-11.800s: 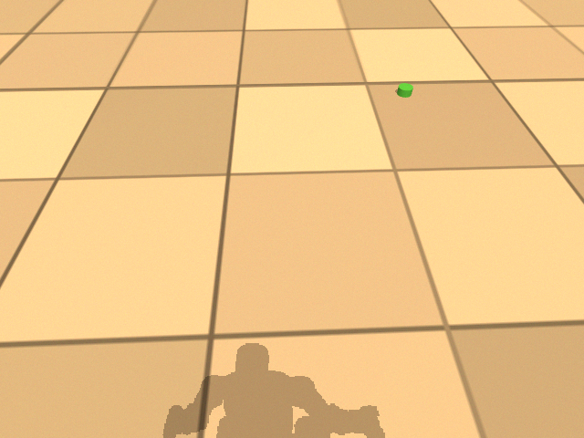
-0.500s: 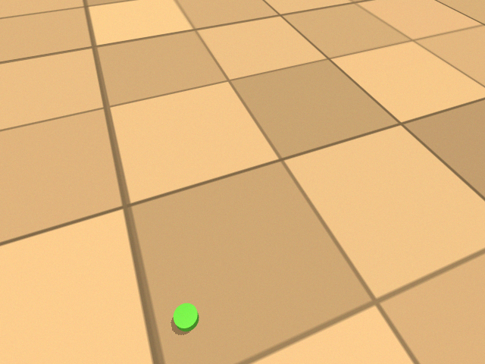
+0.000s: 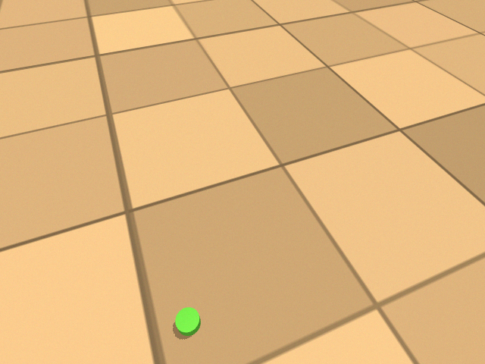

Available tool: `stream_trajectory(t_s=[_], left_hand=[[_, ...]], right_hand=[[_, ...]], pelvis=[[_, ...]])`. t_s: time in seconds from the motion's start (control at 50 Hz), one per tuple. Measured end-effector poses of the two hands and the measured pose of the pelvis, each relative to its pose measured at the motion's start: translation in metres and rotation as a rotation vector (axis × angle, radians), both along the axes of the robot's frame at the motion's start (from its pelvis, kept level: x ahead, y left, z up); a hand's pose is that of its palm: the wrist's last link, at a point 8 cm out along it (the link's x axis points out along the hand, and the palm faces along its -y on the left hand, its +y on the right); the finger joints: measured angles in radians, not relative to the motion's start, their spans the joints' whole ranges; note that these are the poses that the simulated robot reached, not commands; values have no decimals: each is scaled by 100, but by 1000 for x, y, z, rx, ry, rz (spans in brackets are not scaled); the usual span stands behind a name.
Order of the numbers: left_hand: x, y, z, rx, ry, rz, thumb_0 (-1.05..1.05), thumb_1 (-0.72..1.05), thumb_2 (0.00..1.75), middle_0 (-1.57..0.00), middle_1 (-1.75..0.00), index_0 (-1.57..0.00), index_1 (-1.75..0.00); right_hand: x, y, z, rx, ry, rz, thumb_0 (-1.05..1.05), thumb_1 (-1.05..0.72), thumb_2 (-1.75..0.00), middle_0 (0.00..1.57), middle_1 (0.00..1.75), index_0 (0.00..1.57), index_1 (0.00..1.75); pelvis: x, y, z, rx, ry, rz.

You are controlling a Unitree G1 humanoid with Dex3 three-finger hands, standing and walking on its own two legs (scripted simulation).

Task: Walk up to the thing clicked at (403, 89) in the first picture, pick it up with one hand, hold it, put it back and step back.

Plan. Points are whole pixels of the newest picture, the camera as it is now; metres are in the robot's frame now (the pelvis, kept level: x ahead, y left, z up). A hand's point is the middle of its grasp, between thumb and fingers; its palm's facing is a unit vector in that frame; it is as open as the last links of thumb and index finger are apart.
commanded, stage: stand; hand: left
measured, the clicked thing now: (188, 321) +0.41 +0.22 -0.76
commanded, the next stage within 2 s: none
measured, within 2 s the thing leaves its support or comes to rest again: neither
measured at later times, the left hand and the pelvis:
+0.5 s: hand out of the picture +0.09 +0.27 -0.15, palm faces -0.03 -0.94 -0.35, open 7.4 cm; pelvis +0.02 +0.01 +0.00, yaw +1 degrees
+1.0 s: hand out of the picture +0.09 +0.27 -0.16, palm faces -0.02 -0.94 -0.34, open 7.4 cm; pelvis +0.02 +0.01 +0.00, yaw +1 degrees
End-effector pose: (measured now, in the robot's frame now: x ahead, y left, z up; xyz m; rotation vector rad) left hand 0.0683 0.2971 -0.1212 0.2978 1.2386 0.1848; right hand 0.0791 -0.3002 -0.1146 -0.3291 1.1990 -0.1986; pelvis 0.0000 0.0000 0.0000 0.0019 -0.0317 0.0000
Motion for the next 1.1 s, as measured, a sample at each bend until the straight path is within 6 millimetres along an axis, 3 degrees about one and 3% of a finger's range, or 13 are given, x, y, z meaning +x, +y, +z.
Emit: stream_trajectory(t_s=[0.3,0.68,1.1], left_hand=[[7,9,4,22,0,-4,0,90,90,-20,-30,-20,-30],[21,13,4,22,-16,-4,0,90,90,-20,-30,-20,-30],[8,15,3,24,13,9,0,90,90,-20,-30,-20,-30]], right_hand=[[-5,13,-7,29,55,-1,0,-90,-90,20,30,20,30],[20,16,-2,11,20,13,0,-90,-90,20,30,20,30],[17,19,-4,19,33,15,0,-90,-90,20,30,20,30]], pelvis=[[12,6,2,-1,5,11],[21,11,2,-2,8,18],[20,12,2,-2,7,21]])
